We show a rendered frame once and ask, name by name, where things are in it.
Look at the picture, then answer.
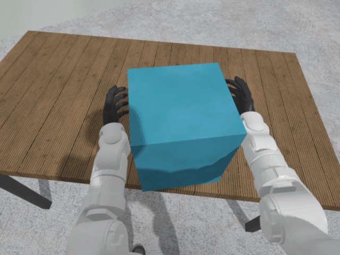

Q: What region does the left robot forearm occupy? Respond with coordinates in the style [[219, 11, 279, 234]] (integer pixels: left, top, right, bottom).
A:
[[65, 123, 131, 255]]

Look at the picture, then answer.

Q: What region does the left robot hand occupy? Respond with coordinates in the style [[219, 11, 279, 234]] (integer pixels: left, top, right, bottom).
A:
[[103, 85, 129, 126]]

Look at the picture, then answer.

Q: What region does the left robot upper arm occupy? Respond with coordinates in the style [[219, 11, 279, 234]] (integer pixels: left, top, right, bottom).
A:
[[66, 219, 130, 255]]

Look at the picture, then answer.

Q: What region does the table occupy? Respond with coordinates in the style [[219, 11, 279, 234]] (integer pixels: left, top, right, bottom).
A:
[[0, 30, 340, 233]]

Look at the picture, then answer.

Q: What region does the carton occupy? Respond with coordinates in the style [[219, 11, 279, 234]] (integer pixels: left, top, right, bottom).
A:
[[127, 63, 247, 192]]

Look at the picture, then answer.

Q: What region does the right robot forearm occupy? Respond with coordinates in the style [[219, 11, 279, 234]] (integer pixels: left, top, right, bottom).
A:
[[240, 112, 328, 232]]

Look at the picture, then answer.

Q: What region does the right robot upper arm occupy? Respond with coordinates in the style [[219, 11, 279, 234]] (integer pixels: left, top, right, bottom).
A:
[[259, 191, 340, 255]]

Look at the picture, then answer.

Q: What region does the right robot hand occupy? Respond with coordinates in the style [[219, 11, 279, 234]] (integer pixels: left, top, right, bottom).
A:
[[225, 76, 255, 115]]

